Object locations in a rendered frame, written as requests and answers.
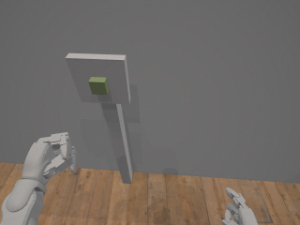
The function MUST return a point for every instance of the panel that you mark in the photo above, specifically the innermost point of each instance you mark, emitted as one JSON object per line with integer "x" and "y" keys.
{"x": 114, "y": 67}

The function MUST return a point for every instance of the robot left hand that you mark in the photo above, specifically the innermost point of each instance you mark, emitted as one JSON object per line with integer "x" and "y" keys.
{"x": 42, "y": 162}

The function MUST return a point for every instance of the robot left forearm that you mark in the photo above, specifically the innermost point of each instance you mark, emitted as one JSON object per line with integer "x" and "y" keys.
{"x": 23, "y": 205}

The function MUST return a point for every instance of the robot right hand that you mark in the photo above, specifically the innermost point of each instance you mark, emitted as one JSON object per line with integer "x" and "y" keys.
{"x": 241, "y": 213}

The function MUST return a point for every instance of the button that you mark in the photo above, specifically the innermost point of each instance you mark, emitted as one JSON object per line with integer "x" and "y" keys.
{"x": 99, "y": 85}

